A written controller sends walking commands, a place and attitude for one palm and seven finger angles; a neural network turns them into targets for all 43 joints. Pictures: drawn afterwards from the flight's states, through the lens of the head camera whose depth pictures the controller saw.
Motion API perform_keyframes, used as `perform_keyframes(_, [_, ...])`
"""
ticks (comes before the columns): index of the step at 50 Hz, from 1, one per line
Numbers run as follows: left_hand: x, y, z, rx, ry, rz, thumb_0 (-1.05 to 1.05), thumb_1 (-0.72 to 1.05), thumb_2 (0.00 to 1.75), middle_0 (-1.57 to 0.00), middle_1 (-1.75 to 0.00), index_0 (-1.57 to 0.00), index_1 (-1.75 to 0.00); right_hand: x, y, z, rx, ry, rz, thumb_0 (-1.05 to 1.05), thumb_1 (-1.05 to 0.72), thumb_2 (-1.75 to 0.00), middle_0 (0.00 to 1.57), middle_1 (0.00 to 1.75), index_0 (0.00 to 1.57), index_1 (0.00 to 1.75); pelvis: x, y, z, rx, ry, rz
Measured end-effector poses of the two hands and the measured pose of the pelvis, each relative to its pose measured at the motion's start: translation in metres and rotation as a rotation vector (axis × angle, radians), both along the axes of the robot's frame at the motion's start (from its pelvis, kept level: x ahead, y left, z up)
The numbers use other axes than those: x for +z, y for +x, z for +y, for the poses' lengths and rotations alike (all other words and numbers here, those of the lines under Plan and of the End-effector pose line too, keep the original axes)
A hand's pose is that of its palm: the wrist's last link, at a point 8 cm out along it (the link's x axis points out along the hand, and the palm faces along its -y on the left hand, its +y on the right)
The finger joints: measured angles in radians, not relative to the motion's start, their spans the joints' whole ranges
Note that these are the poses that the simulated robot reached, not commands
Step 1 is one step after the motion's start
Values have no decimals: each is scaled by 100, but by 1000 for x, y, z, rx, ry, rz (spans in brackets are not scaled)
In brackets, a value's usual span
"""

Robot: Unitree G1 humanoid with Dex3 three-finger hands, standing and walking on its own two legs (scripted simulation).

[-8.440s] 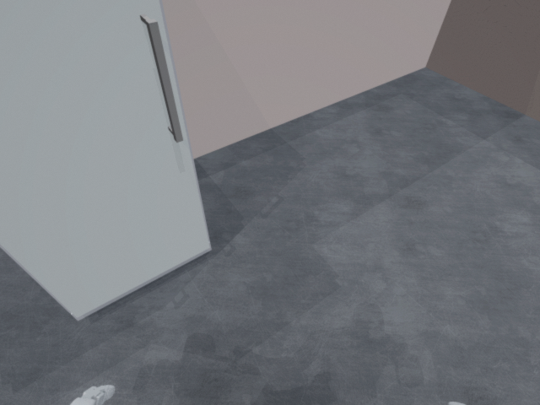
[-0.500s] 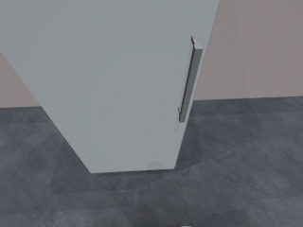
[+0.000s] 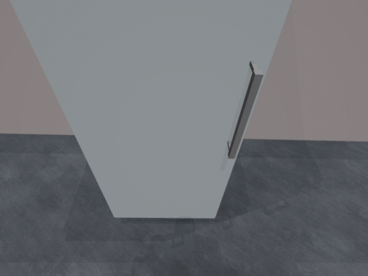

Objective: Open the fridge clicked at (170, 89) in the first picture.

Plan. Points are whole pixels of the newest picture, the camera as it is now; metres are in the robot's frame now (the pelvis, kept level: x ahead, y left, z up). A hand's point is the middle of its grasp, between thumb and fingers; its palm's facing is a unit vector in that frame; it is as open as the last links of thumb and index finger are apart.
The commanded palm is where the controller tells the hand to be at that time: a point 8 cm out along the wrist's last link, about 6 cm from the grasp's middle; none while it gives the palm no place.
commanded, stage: come to a stop and stand still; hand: right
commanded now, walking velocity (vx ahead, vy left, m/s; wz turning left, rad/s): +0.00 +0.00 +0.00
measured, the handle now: (240, 116) +0.50 -0.12 +0.08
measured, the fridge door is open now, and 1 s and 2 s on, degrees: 0 0 0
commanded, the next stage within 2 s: look again from close up in 0.98 s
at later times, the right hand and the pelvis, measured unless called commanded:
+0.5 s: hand out of the picture -0.01 -0.15 -0.17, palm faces +0.01 +0.99 -0.17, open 7.3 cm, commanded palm none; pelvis +0.01 +0.00 +0.00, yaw -1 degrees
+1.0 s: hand out of the picture +0.03 -0.20 -0.17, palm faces +0.01 +0.98 -0.20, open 7.3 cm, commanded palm none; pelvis +0.02 -0.03 +0.00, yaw +1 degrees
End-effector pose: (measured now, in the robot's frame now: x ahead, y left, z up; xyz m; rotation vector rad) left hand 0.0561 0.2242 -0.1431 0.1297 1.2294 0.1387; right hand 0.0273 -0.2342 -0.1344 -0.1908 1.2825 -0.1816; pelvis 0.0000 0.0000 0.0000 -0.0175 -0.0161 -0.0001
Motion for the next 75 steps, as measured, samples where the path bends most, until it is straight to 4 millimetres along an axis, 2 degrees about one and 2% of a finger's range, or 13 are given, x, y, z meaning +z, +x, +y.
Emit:
perform_keyframes(5, [2, -39, 9, 0, 11, 103, -1, 93, 90, -20, -30, -20, -30, -2, -2, 11, -2, 24, -2, 1, -93, -90, 20, 30, 20, 30, 3, -1, 7, -7, 5, 0])
perform_keyframes(10, [2, -73, 8, 6, 2, 203, 0, 92, 90, -20, -30, -20, -30, -4, -15, 19, -11, 42, 36, 1, -93, -90, 20, 30, 20, 30, 5, -2, 11, -13, 9, 1])
perform_keyframes(14, [2, -89, 2, 12, -15, 253, 0, 91, 90, -20, -30, -20, -30, -5, -27, 26, -22, 57, 78, 0, -92, -90, 20, 30, 20, 30, 5, 0, 13, -16, 11, 2])
perform_keyframes(17, [2, -92, -2, 15, -27, 270, 0, 91, 90, -20, -30, -20, -30, -6, -36, 31, -32, 67, 106, 0, -92, -90, 20, 30, 20, 30, 6, 2, 14, -16, 12, 3])
perform_keyframes(20, [1, -89, -6, 14, -38, 267, 0, 91, 90, -20, -30, -20, -30, -7, -42, 36, -36, 70, 125, 0, -91, -90, 20, 30, 20, 30, 5, 4, 14, -12, 18, 5])
perform_keyframes(25, [-9, -66, -13, 29, -44, 187, 0, 91, 90, -20, -30, -20, -30, -10, -45, 32, -9, 74, 135, 0, -91, -90, 20, 30, 20, 30, -2, 7, 2, -9, 53, 17])
perform_keyframes(35, [-7, -45, -25, 7, -17, 119, 2, 94, 90, -20, -30, -20, -30, -4, -7, -3, -6, 28, 39, 1, -92, -90, 20, 30, 20, 30, 0, 17, -17, 3, 21, -1])
perform_keyframes(42, [-2, -41, -29, -1, -5, 116, 2, 93, 90, -20, -30, -20, -30, -2, 4, -17, 7, 20, 27, 0, -92, -90, 20, 30, 20, 30, 2, 17, -24, 7, 15, 1])
perform_keyframes(63, [5, -34, -30, -7, 20, 136, 1, 92, 90, -20, -30, -20, -30, -9, -17, -12, -8, 64, 111, 0, -91, -90, 20, 30, 20, 30, 5, 19, -29, 7, 17, -2])
perform_keyframes(75, [6, -36, -29, -11, 21, 141, 1, 92, 90, -20, -30, -20, -30, -8, -22, -13, -12, 60, 117, 0, -91, -90, 20, 30, 20, 30, 6, 16, -28, 3, 17, -2])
